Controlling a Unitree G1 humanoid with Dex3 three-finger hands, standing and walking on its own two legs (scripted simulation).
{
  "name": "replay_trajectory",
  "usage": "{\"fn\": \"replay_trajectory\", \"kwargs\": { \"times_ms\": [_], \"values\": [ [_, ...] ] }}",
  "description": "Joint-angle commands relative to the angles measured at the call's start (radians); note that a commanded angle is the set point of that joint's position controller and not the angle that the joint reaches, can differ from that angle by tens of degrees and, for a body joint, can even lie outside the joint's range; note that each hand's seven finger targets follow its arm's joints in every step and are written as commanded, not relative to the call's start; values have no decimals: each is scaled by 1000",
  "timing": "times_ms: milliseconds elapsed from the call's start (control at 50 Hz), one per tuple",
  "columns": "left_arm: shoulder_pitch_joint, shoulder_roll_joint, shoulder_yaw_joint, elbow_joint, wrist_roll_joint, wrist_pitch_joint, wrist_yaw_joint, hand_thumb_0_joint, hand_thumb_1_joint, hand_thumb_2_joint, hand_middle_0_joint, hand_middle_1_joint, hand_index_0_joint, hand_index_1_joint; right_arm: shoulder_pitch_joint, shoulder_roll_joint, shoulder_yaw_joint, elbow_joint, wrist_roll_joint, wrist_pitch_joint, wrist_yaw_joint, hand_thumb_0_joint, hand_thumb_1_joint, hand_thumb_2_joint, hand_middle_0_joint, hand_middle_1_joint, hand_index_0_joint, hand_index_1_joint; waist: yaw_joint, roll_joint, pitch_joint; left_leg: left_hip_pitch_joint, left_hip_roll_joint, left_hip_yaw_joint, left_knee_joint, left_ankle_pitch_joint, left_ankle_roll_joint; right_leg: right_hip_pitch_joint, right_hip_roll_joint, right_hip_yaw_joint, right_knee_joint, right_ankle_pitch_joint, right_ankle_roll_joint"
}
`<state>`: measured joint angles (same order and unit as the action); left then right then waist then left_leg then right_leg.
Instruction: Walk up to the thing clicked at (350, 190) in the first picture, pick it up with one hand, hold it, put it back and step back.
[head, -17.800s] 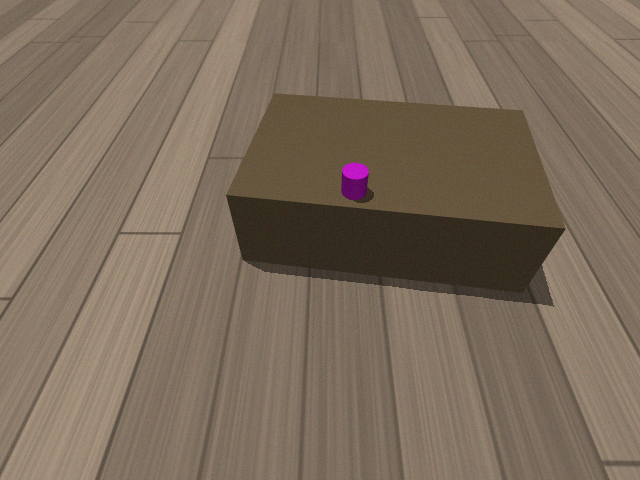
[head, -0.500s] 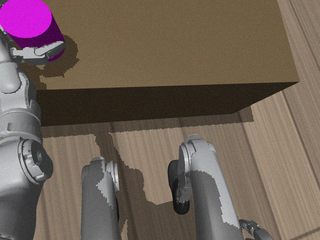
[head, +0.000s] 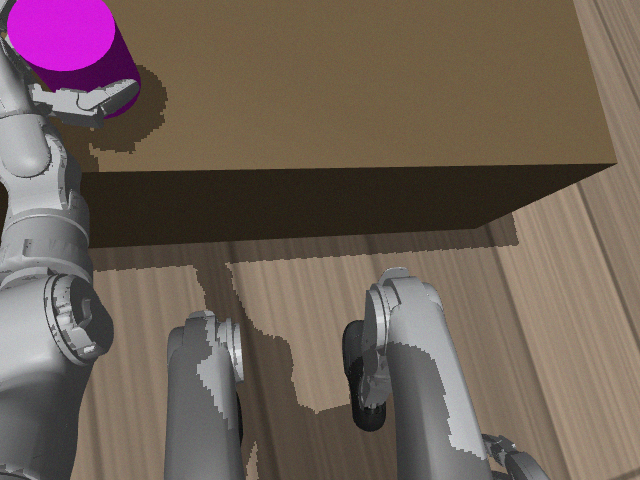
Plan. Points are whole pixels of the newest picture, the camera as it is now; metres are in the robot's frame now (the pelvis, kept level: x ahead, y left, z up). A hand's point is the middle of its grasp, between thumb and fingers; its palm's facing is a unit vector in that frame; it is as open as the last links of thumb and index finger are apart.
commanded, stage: settle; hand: left
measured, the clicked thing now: (82, 58) +0.58 +0.19 +0.00
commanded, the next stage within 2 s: lift in 0.92 s
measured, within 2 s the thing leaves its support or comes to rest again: leaves its support in 0.22 s
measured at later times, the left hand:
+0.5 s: hand (42, 10) +0.57 +0.19 +0.08, palm faces +0.25 -0.97 -0.05, open 11.7 cm
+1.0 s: hand out of the picture +0.56 +0.18 +0.12, palm faces +0.24 -0.97 -0.06, open 11.7 cm
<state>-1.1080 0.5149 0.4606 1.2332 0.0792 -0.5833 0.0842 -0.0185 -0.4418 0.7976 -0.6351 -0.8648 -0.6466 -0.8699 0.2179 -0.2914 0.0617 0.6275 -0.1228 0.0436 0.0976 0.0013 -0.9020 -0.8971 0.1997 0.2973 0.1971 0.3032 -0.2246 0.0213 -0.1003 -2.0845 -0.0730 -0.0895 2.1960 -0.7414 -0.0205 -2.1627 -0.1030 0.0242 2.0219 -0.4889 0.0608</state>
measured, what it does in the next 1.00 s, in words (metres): rises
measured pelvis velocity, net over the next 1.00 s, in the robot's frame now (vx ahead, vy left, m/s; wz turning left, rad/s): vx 0.02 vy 0.00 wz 0.01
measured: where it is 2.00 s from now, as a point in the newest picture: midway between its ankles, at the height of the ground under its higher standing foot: (297, 428)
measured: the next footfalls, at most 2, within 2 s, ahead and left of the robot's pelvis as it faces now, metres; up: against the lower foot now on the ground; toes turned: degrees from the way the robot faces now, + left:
none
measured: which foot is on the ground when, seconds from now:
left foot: down 0.00-1.00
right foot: down 0.00-1.00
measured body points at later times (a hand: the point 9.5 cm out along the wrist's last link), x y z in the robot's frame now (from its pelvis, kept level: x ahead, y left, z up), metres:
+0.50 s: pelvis +0.01 +0.00 +0.07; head +0.22 +0.03 +0.46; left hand +0.55 +0.24 +0.09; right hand +0.06 -0.28 -0.05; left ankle +0.07 +0.12 -0.37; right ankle +0.14 -0.16 -0.37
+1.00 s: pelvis +0.02 +0.00 +0.11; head +0.23 +0.02 +0.51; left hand +0.54 +0.23 +0.13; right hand +0.08 -0.27 -0.01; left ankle +0.07 +0.12 -0.37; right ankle +0.14 -0.16 -0.37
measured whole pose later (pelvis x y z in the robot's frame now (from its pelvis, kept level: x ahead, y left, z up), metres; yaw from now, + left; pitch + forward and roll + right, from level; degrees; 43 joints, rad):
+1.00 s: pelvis +0.02 +0.00 +0.11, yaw +0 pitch +35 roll -3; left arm -0.92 0.39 0.38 1.04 0.01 -0.46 0.10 -0.02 -0.50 0.88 -0.60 -0.95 -0.61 -0.96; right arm 0.23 -0.26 0.02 0.65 -0.07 0.01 0.03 0.00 -0.90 -0.90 0.20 0.30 0.20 0.30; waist -0.17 0.03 -0.16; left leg -1.72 -0.03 -0.08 1.82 -0.72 -0.02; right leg -1.81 -0.09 0.00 1.69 -0.49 0.05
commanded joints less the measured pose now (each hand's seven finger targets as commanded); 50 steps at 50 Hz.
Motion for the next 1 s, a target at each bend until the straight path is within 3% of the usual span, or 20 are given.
{"fn": "replay_trajectory", "kwargs": {
  "times_ms": [0,40,80,140,220,240,340,380,420,480,620,680,780,820,860,880,900,980],
  "values": [
    [-306,141,-9,-180,8,-18,11,0,141,1081,-1089,-1180,-1091,-1191,216,-235,-87,-28,6,-6,-12,0,-903,-901,200,300,200,300,-26,181,-671,353,18,48,-369,154,25,515,24,-94,-158,44,-83],
    [-293,124,-27,-203,2,-9,7,0,155,1083,-1108,-1195,-1111,-1205,233,-216,-79,-16,10,-5,-13,0,-903,-901,200,300,200,300,-19,181,-715,380,16,57,-367,175,28,549,26,-91,-165,59,-85],
    [-334,159,-21,-306,-9,-10,7,0,148,1089,-1099,-1196,-1103,-1205,237,-215,-81,-20,18,-3,-21,0,-904,-902,200,300,200,300,-6,204,-781,422,15,62,-380,208,27,595,24,-85,-173,86,-88],
    [-365,147,-30,-369,-25,0,15,0,177,1110,-1091,-1204,-1097,-1211,237,-213,-86,-18,26,-7,-32,0,-901,-901,200,300,200,300,-12,207,-799,465,17,60,-394,241,25,620,23,-84,-194,118,-91],
    [-410,173,-36,-470,-42,-1,23,0,179,1122,-1100,-1220,-1106,-1227,232,-198,-88,-15,36,-18,-50,0,-902,-902,200,300,200,300,-3,201,-835,504,17,70,-429,233,30,699,24,-74,-247,115,-91],
    [-392,161,-40,-439,-41,5,23,0,180,1136,-1096,-1221,-1101,-1230,234,-195,-90,-5,37,-17,-53,0,-903,-903,200,300,200,300,-16,187,-799,494,17,68,-439,219,32,691,24,-74,-265,101,-91],
    [-300,120,-60,-380,-43,29,23,0,145,1122,-1083,-1211,-1089,-1219,219,-192,-99,5,41,-23,-60,0,-904,-904,200,300,200,300,2,163,-706,494,22,64,-498,163,33,676,28,-72,-325,46,-91],
    [-270,110,-46,-337,-49,40,20,0,113,1108,-1081,-1209,-1089,-1215,208,-183,-89,-10,44,-26,-61,0,-900,-902,200,300,200,300,6,156,-679,499,23,63,-504,192,32,682,28,-74,-336,67,-93],
    [-255,69,-69,-323,-54,44,15,0,65,1083,-1072,-1196,-1083,-1202,206,-177,-88,-9,44,-31,-59,0,-896,-901,200,300,200,300,-5,136,-672,499,25,63,-500,229,32,698,32,-75,-338,106,-95],
    [-264,83,-58,-309,-59,44,14,0,55,1079,-1089,-1202,-1100,-1207,210,-179,-88,-5,45,-33,-60,0,-895,-900,200,300,200,300,0,138,-630,503,25,59,-517,232,32,685,32,-74,-355,102,-97],
    [-298,118,-40,-396,-62,17,24,0,200,1190,-1151,-1268,-1161,-1275,208,-175,-97,-24,48,-43,-61,0,-891,-899,200,300,200,300,18,141,-724,566,25,59,-567,209,34,771,34,-70,-394,86,-94],
    [-296,114,-64,-426,-57,18,21,0,218,1216,-1158,-1288,-1168,-1295,202,-173,-103,-28,49,-45,-67,0,-892,-900,200,300,200,300,18,142,-757,597,26,64,-590,199,36,814,38,-66,-423,80,-92],
    [-304,104,-73,-498,-72,33,15,0,234,1226,-1165,-1294,-1173,-1303,208,-171,-107,-30,55,-44,-76,0,-895,-901,200,300,200,300,25,165,-821,672,31,65,-608,266,31,871,40,-59,-449,148,-95],
    [-266,86,-75,-468,-78,45,20,0,221,1223,-1152,-1285,-1159,-1295,192,-164,-103,-24,58,-49,-78,0,-896,-902,199,300,199,300,31,141,-769,655,33,64,-621,257,31,881,41,-60,-461,138,-95],
    [-156,54,-65,-337,-81,64,24,0,243,1230,-1143,-1276,-1148,-1287,215,-168,-106,15,58,-45,-79,0,-891,-901,199,300,199,300,22,113,-685,650,35,56,-632,274,29,844,39,-66,-470,147,-97],
    [-150,42,-76,-342,-77,62,24,0,225,1224,-1140,-1276,-1146,-1287,209,-166,-103,6,56,-46,-77,0,-894,-902,199,300,200,300,20,111,-683,633,37,57,-628,281,30,842,42,-67,-470,155,-96],
    [-240,82,-69,-456,-73,45,28,0,237,1229,-1142,-1281,-1149,-1291,214,-168,-111,6,54,-46,-79,0,-890,-901,199,300,200,300,25,128,-708,648,38,59,-629,286,29,855,42,-63,-470,161,-97],
    [-192,56,-66,-376,-76,34,27,0,208,1228,-1156,-1294,-1167,-1301,201,-158,-102,-5,57,-53,-77,0,-890,-900,199,300,199,300,24,94,-672,656,39,54,-641,319,28,873,45,-70,-479,189,-100]
  ]
}}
